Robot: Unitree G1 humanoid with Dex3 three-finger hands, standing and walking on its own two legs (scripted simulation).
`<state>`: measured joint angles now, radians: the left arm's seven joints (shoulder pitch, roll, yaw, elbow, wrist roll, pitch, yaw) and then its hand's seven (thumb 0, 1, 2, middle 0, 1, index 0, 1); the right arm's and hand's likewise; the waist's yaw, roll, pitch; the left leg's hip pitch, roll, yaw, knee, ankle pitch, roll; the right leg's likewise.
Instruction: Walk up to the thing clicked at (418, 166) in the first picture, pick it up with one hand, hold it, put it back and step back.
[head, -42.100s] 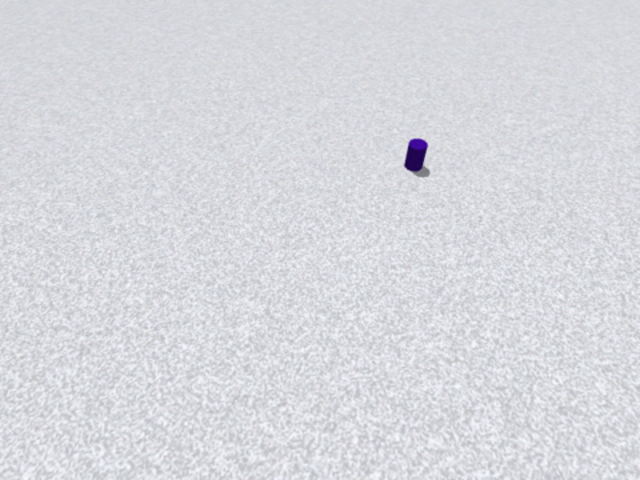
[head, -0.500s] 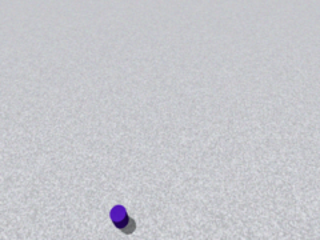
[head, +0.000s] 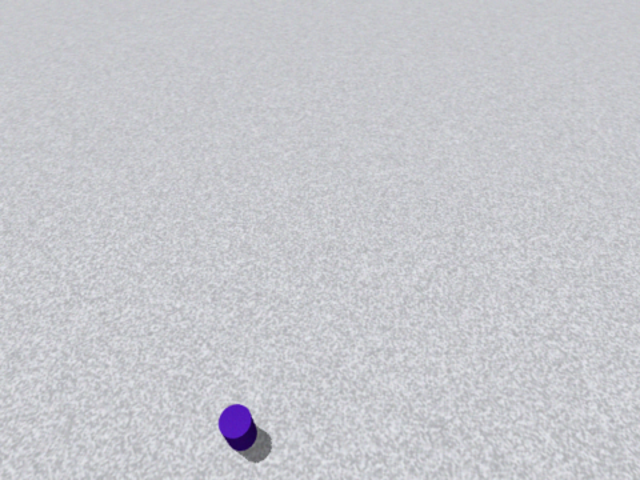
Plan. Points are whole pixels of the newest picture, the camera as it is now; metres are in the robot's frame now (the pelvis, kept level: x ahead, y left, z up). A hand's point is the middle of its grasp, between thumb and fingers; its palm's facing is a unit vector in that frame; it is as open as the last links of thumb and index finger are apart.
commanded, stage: stand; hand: left
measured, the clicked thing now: (238, 428) +0.39 +0.24 -0.72
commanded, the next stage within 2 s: go down in 0.96 s
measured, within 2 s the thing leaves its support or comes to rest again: neither
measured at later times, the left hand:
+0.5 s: hand out of the picture +0.08 +0.25 -0.16, palm faces -0.02 -0.93 -0.36, open 7.4 cm
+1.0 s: hand out of the picture +0.09 +0.25 -0.16, palm faces -0.02 -0.94 -0.35, open 7.4 cm
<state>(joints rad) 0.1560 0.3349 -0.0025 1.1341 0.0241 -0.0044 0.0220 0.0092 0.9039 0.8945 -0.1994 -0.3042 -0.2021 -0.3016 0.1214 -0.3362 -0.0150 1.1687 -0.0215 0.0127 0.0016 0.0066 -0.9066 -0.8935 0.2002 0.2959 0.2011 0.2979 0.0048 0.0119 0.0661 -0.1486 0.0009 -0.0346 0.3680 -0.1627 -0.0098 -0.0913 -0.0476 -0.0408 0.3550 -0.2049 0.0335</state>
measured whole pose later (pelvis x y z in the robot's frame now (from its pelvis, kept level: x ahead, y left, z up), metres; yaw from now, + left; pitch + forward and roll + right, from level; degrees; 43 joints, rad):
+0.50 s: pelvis +0.01 +0.00 +0.00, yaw +0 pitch -3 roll +0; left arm 0.12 0.33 0.01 1.14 0.02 0.00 0.02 0.01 0.90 0.89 -0.20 -0.30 -0.20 -0.30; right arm 0.09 -0.34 -0.01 1.16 -0.02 0.00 0.00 0.01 -0.91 -0.89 0.20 0.30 0.20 0.30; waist 0.00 0.01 0.06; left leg -0.13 0.00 -0.03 0.34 -0.17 -0.01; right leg -0.07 -0.05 -0.04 0.33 -0.21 0.03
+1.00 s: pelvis +0.02 -0.01 +0.00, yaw +0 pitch -2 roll +0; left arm 0.12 0.33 0.01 1.13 0.02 -0.01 0.01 0.01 0.90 0.89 -0.20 -0.30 -0.20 -0.30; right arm 0.10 -0.35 -0.01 1.16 -0.02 0.00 0.00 0.01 -0.91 -0.89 0.20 0.30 0.20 0.30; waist 0.00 0.01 0.05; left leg -0.12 0.01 -0.03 0.33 -0.17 -0.02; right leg -0.06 -0.04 -0.04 0.32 -0.21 0.03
